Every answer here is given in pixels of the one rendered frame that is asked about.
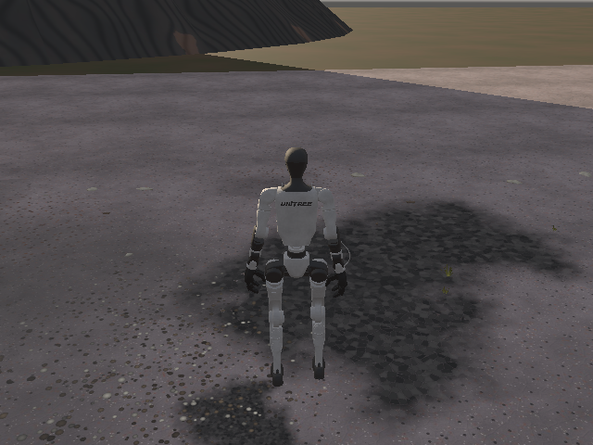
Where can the left robot upper arm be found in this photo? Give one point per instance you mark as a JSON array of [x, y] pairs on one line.
[[267, 196]]

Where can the left robot forearm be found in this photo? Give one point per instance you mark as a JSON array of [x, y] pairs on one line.
[[255, 251]]

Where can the right robot hand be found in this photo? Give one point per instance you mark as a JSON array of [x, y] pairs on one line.
[[342, 283]]

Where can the humanoid robot head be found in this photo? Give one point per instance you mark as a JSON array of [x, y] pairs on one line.
[[296, 160]]

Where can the robot left shin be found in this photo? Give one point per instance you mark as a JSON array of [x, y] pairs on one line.
[[276, 342]]

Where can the left robot hand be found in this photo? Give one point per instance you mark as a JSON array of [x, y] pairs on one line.
[[250, 280]]

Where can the right robot forearm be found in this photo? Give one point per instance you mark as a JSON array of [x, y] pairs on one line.
[[336, 253]]

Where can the right robot upper arm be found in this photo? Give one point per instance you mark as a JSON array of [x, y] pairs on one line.
[[325, 196]]

